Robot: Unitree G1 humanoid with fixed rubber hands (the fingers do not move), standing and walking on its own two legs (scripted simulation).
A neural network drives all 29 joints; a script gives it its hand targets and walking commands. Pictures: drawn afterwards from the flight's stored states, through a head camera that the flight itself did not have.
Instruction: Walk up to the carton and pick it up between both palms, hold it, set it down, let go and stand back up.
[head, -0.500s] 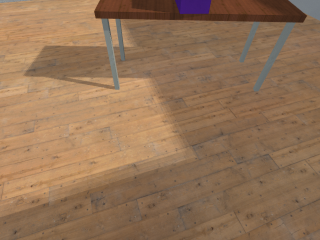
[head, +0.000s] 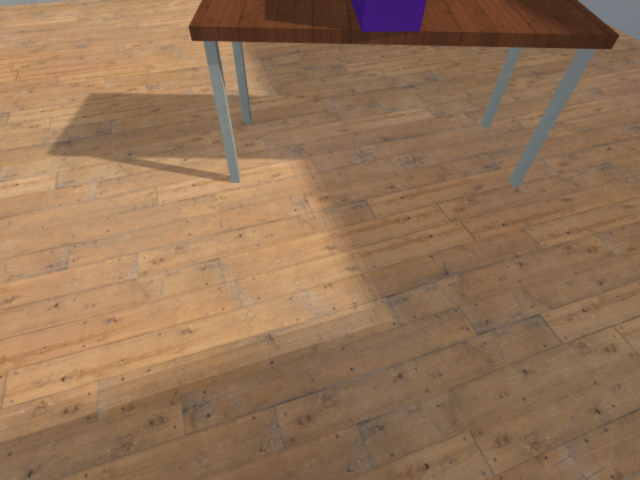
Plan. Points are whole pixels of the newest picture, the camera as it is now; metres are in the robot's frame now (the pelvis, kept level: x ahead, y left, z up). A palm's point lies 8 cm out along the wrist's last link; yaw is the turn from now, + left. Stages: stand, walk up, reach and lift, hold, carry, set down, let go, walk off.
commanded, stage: stand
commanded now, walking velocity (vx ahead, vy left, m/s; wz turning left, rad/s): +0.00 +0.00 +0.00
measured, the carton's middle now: out of the picture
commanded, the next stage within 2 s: walk up in 0.90 s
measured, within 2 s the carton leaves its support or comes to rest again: neither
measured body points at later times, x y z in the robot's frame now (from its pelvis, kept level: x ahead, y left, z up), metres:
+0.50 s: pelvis +0.01 +0.00 +0.00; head +0.02 +0.00 +0.45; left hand -0.02 +0.20 -0.16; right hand -0.02 -0.20 -0.17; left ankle -0.07 +0.11 -0.73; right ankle -0.06 -0.13 -0.73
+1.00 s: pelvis +0.01 +0.00 +0.00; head +0.03 -0.01 +0.45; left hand -0.02 +0.20 -0.16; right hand -0.02 -0.20 -0.17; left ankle -0.07 +0.11 -0.73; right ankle -0.06 -0.13 -0.73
